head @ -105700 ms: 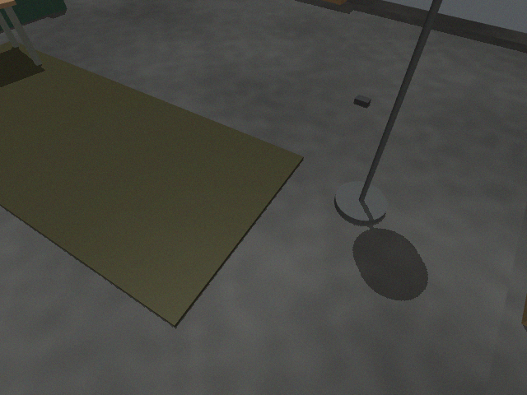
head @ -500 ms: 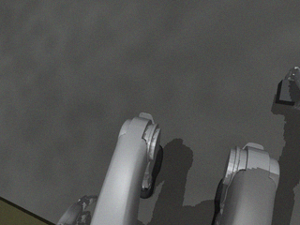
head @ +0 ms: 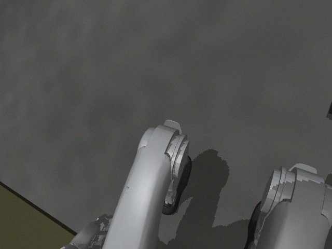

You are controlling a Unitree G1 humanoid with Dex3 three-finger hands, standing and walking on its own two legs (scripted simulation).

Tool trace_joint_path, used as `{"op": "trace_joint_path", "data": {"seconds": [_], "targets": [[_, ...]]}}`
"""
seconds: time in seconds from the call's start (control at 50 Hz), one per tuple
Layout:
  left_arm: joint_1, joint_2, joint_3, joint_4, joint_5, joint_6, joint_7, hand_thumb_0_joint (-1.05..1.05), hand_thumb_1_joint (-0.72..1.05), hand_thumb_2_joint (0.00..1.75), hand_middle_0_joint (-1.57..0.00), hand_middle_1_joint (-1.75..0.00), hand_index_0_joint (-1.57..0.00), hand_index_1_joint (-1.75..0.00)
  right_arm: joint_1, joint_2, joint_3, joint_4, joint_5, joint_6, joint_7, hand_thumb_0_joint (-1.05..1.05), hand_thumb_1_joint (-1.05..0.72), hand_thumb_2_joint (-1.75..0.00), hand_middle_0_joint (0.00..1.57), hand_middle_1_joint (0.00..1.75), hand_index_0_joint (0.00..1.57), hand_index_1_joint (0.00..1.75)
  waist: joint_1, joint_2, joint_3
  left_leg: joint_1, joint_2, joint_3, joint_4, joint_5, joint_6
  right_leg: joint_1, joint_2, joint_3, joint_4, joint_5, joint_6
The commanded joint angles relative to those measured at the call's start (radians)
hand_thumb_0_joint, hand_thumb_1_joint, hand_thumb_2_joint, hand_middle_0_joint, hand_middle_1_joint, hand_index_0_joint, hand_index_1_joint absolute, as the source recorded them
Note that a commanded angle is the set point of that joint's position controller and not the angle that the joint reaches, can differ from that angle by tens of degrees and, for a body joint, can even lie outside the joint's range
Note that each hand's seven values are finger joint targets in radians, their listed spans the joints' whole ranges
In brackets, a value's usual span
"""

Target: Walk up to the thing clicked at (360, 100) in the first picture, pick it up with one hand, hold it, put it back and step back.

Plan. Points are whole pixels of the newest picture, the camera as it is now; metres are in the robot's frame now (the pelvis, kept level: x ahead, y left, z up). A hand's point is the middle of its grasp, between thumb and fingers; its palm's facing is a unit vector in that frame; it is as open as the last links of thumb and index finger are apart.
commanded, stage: rest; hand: right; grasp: from above
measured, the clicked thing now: out of the picture +0.47 -0.28 -0.27
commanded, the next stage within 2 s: open in 0.70 s
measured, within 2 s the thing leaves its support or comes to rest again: rests again in 0.22 s
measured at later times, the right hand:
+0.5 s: hand out of the picture +0.46 -0.28 -0.25, palm faces -0.46 +0.13 -0.88, open 8.7 cm
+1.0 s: hand out of the picture +0.46 -0.28 -0.26, palm faces -0.48 +0.12 -0.87, open 8.9 cm
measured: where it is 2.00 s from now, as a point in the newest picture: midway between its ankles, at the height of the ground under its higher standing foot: (211, 219)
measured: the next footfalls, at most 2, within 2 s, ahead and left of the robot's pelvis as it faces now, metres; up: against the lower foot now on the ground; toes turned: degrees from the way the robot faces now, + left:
none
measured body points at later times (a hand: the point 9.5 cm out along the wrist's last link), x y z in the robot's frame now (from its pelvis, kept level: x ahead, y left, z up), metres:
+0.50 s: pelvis +0.00 -0.01 -0.01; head +0.27 -0.12 +0.33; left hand +0.02 +0.26 -0.06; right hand +0.48 -0.28 -0.20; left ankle +0.13 +0.15 -0.27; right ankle +0.05 -0.12 -0.27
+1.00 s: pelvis -0.01 +0.00 -0.01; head +0.28 -0.11 +0.32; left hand +0.02 +0.26 -0.06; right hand +0.48 -0.28 -0.21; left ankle +0.13 +0.15 -0.27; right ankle +0.05 -0.12 -0.27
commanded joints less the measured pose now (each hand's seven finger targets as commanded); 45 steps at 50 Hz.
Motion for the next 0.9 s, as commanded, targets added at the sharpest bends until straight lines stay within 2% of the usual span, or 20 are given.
{"op": "trace_joint_path", "data": {"seconds": [0.0,0.02,0.04,0.1,0.14,0.18,0.22,0.3,0.32,0.34,0.36,0.44,0.48,0.56,0.6,0.66,0.68,0.78,0.8,0.88], "targets": [[0.239,0.324,0.088,0.016,0.006,-0.005,0.001,0.00,0.90,0.90,-0.20,-0.30,-0.20,-0.30,-0.287,-0.258,-0.038,-0.097,0.000,-0.012,-0.063,0.00,-0.83,-0.55,1.18,0.42,1.19,0.41,0.049,-0.420,-0.669,0.389,-0.026,0.184,-0.142,0.237,0.089,0.518,-0.017,-0.108,-0.269,0.310,-0.006],[0.240,0.331,0.091,0.016,0.010,-0.007,-0.002,0.00,0.90,0.90,-0.20,-0.30,-0.20,-0.30,-0.299,-0.270,-0.043,-0.127,-0.004,-0.019,-0.066,0.00,-0.85,-0.53,1.19,0.41,1.20,0.39,0.052,-0.449,-0.672,0.395,-0.027,0.187,-0.139,0.238,0.086,0.524,-0.017,-0.108,-0.279,0.316,-0.004],[0.236,0.335,0.093,0.014,0.008,-0.005,-0.002,0.00,0.90,0.90,-0.20,-0.30,-0.20,-0.30,-0.293,-0.291,-0.056,-0.142,-0.004,-0.023,-0.074,0.00,-0.85,-0.54,1.20,0.40,1.21,0.40,0.033,-0.472,-0.700,0.398,-0.024,0.190,-0.134,0.244,0.087,0.552,-0.019,-0.099,-0.290,0.333,0.001],[0.232,0.343,0.083,0.012,0.021,-0.016,-0.012,0.00,0.90,0.90,-0.20,-0.30,-0.20,-0.30,-0.316,-0.270,-0.034,-0.117,-0.017,-0.032,-0.078,0.00,-0.88,-0.57,1.22,0.42,1.23,0.42,0.077,-0.476,-0.658,0.363,-0.024,0.202,-0.121,0.243,0.082,0.577,-0.029,-0.088,-0.264,0.326,0.007],[0.212,0.342,0.081,0.017,0.018,-0.017,-0.013,0.00,0.90,0.90,-0.20,-0.30,-0.20,-0.30,-0.304,-0.302,-0.044,-0.126,-0.016,-0.037,-0.091,0.00,-0.89,-0.55,1.22,0.42,1.23,0.41,0.052,-0.502,-0.678,0.376,-0.028,0.202,-0.118,0.239,0.084,0.577,-0.027,-0.086,-0.272,0.318,0.008],[0.220,0.335,0.072,0.025,0.028,-0.021,-0.023,0.00,0.90,0.90,-0.20,-0.30,-0.20,-0.30,-0.304,-0.283,-0.032,-0.107,-0.018,-0.037,-0.099,0.00,-0.91,-0.58,1.24,0.43,1.25,0.42,0.075,-0.500,-0.656,0.382,-0.030,0.205,-0.116,0.243,0.078,0.572,-0.029,-0.089,-0.264,0.309,0.006],[0.210,0.340,0.066,0.027,0.029,-0.027,-0.028,0.00,0.90,0.90,-0.20,-0.30,-0.20,-0.30,-0.310,-0.280,-0.019,-0.099,-0.022,-0.035,-0.102,0.00,-0.92,-0.59,1.25,0.42,1.25,0.41,0.081,-0.492,-0.643,0.375,-0.032,0.209,-0.112,0.249,0.077,0.567,-0.030,-0.087,-0.251,0.312,0.005],[0.199,0.360,0.074,0.028,0.029,-0.037,-0.037,0.00,0.90,0.90,-0.20,-0.30,-0.20,-0.30,-0.297,-0.286,-0.015,-0.093,-0.015,-0.025,-0.121,0.00,-0.89,-0.62,1.24,0.41,1.23,0.42,0.068,-0.519,-0.637,0.351,-0.032,0.215,-0.108,0.241,0.079,0.577,-0.034,-0.068,-0.277,0.306,0.012],[0.193,0.346,0.059,0.030,0.027,-0.040,-0.041,0.00,0.90,0.90,-0.20,-0.30,-0.20,-0.30,-0.300,-0.279,-0.008,-0.064,-0.013,-0.022,-0.121,0.00,-0.89,-0.62,1.23,0.42,1.23,0.43,0.080,-0.492,-0.616,0.357,-0.033,0.215,-0.107,0.238,0.078,0.556,-0.032,-0.070,-0.262,0.290,0.008],[0.191,0.356,0.064,0.033,0.026,-0.039,-0.041,0.00,0.90,0.90,-0.20,-0.30,-0.20,-0.30,-0.296,-0.291,-0.014,-0.080,-0.012,-0.022,-0.126,0.00,-0.88,-0.61,1.22,0.43,1.22,0.43,0.070,-0.502,-0.629,0.368,-0.035,0.212,-0.110,0.244,0.078,0.552,-0.033,-0.067,-0.277,0.297,0.007],[0.186,0.359,0.065,0.030,0.025,-0.044,-0.045,0.00,0.90,0.90,-0.20,-0.30,-0.20,-0.30,-0.295,-0.272,-0.003,-0.048,-0.014,-0.017,-0.124,0.00,-0.87,-0.60,1.22,0.42,1.22,0.42,0.082,-0.494,-0.597,0.347,-0.030,0.213,-0.098,0.239,0.078,0.545,-0.034,-0.064,-0.268,0.289,0.010],[0.185,0.367,0.058,0.015,0.025,-0.047,-0.053,0.00,0.90,0.90,-0.20,-0.30,-0.20,-0.30,-0.296,-0.283,-0.015,-0.043,-0.008,-0.008,-0.130,0.00,-0.82,-0.57,1.18,0.39,1.18,0.39,0.080,-0.503,-0.616,0.346,-0.030,0.218,-0.096,0.260,0.079,0.569,-0.039,-0.042,-0.285,0.327,0.016],[0.175,0.362,0.043,0.016,0.027,-0.053,-0.059,0.00,0.90,0.90,-0.20,-0.30,-0.20,-0.30,-0.305,-0.278,0.002,-0.018,-0.008,-0.008,-0.125,0.00,-0.80,-0.54,1.16,0.39,1.16,0.39,0.100,-0.485,-0.583,0.366,-0.033,0.214,-0.097,0.255,0.076,0.536,-0.036,-0.051,-0.263,0.301,0.008],[0.155,0.367,0.029,0.009,0.024,-0.057,-0.059,0.00,0.90,0.90,-0.20,-0.30,-0.20,-0.30,-0.314,-0.324,-0.018,-0.019,-0.001,-0.011,-0.127,0.00,-0.80,-0.55,1.16,0.40,1.16,0.40,0.083,-0.489,-0.577,0.362,-0.031,0.211,-0.100,0.221,0.079,0.514,-0.035,-0.043,-0.272,0.264,0.006],[0.162,0.369,0.027,0.002,0.028,-0.062,-0.063,0.00,0.90,0.90,-0.20,-0.30,-0.20,-0.30,-0.294,-0.290,0.003,0.021,-0.006,-0.008,-0.121,0.00,-0.79,-0.55,1.17,0.39,1.16,0.39,0.106,-0.457,-0.542,0.357,-0.032,0.217,-0.103,0.219,0.075,0.498,-0.035,-0.043,-0.267,0.255,0.004],[0.160,0.364,0.014,-0.002,0.026,-0.062,-0.059,0.00,0.90,0.90,-0.20,-0.30,-0.20,-0.30,-0.294,-0.322,-0.003,0.005,-0.002,-0.012,-0.125,0.00,-0.79,-0.53,1.16,0.37,1.16,0.38,0.090,-0.451,-0.575,0.401,-0.040,0.214,-0.121,0.223,0.077,0.492,-0.035,-0.047,-0.269,0.257,-0.002],[0.155,0.367,0.009,-0.004,0.025,-0.066,-0.059,0.00,0.90,0.90,-0.20,-0.30,-0.20,-0.30,-0.298,-0.307,0.012,0.025,-0.001,-0.011,-0.121,0.00,-0.78,-0.55,1.17,0.37,1.16,0.38,0.106,-0.430,-0.553,0.389,-0.037,0.214,-0.116,0.222,0.073,0.475,-0.034,-0.047,-0.254,0.247,-0.005],[0.152,0.375,-0.005,-0.014,0.028,-0.074,-0.057,0.00,0.90,0.90,-0.20,-0.30,-0.20,-0.30,-0.291,-0.311,0.025,0.037,0.006,-0.016,-0.113,0.00,-0.79,-0.51,1.17,0.36,1.16,0.37,0.112,-0.406,-0.519,0.381,-0.037,0.221,-0.124,0.199,0.070,0.462,-0.037,-0.037,-0.260,0.225,-0.007],[0.151,0.376,-0.006,-0.015,0.027,-0.076,-0.057,0.00,0.89,0.90,-0.20,-0.30,-0.20,-0.30,-0.291,-0.312,0.031,0.028,0.005,-0.017,-0.112,0.00,-0.71,-0.58,1.09,0.38,1.08,0.40,0.112,-0.411,-0.525,0.390,-0.039,0.221,-0.128,0.204,0.071,0.472,-0.037,-0.042,-0.256,0.230,-0.007],[0.145,0.377,-0.012,-0.012,0.022,-0.078,-0.052,0.00,0.89,0.90,-0.20,-0.30,-0.20,-0.30,-0.289,-0.342,0.027,0.016,0.015,-0.017,-0.116,0.00,-0.39,-0.55,0.87,0.40,0.84,0.43,0.095,-0.414,-0.536,0.411,-0.042,0.220,-0.135,0.195,0.074,0.468,-0.040,-0.035,-0.271,0.223,-0.005]]}}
